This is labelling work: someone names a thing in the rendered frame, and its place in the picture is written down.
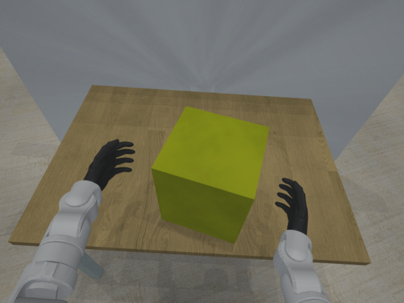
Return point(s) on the right robot hand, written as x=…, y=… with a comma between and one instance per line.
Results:
x=297, y=212

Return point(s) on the robot left forearm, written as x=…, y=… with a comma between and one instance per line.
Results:
x=52, y=274

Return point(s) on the table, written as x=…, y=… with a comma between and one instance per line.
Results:
x=129, y=216

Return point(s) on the carton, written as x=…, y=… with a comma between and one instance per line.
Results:
x=207, y=173

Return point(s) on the left robot hand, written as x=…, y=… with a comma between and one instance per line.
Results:
x=101, y=170

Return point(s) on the robot right forearm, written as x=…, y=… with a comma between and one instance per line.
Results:
x=293, y=262

